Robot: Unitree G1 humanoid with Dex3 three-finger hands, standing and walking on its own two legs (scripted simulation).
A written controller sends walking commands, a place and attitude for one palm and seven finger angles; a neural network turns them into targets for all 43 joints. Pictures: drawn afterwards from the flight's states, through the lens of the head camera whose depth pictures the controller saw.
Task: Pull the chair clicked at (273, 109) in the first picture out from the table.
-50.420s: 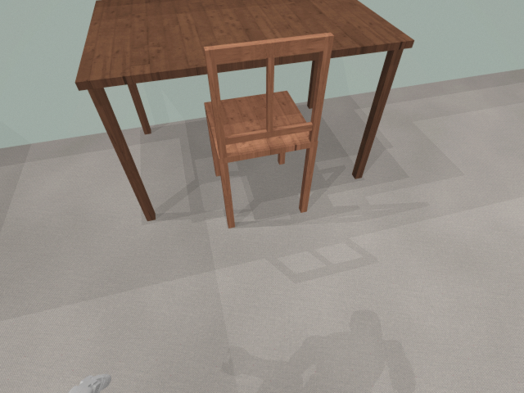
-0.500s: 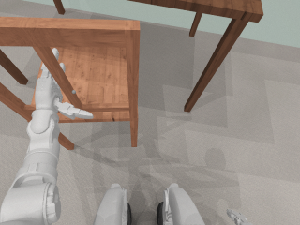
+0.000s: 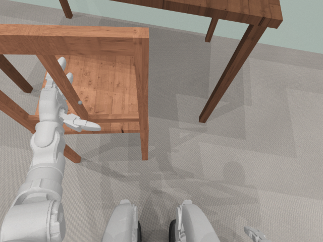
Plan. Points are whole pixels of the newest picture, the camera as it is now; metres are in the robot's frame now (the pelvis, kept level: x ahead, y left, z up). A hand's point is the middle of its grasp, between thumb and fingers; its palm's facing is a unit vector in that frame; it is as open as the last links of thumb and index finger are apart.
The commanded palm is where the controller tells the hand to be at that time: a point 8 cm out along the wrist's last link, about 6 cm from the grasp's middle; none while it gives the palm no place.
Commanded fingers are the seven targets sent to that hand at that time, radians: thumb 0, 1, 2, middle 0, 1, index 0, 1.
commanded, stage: hook a spindle and tug to test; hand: left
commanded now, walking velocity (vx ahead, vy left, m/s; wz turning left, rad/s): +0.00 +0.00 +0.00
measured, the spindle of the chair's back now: (68, 91) +0.47 +0.23 +0.02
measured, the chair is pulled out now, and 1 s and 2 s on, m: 0.19 0.20 0.25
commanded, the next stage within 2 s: step backward, pulling the chair out in 1.34 s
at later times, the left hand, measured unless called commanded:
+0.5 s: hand (77, 101) +0.44 +0.20 +0.02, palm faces +0.04 -1.00 -0.02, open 9.8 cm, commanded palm +0.41 +0.24 +0.03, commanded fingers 0.00 0.56 0.76 -0.50 -1.45 -0.50 -1.45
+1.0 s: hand (78, 105) +0.43 +0.20 +0.02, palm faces +0.04 -1.00 +0.00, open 5.3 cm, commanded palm +0.40 +0.24 +0.03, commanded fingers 0.00 0.90 0.90 -0.50 -1.45 -0.50 -1.45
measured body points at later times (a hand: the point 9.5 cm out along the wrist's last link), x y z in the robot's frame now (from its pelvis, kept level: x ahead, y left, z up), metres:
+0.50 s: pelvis +0.01 +0.01 +0.01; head +0.16 +0.03 +0.43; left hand +0.44 +0.26 +0.02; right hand +0.10 -0.26 -0.11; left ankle +0.03 +0.09 -0.62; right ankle +0.02 -0.11 -0.62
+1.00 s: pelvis +0.02 +0.02 +0.01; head +0.16 +0.04 +0.44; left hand +0.42 +0.25 +0.02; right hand +0.11 -0.24 -0.11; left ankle +0.03 +0.09 -0.62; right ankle +0.02 -0.11 -0.62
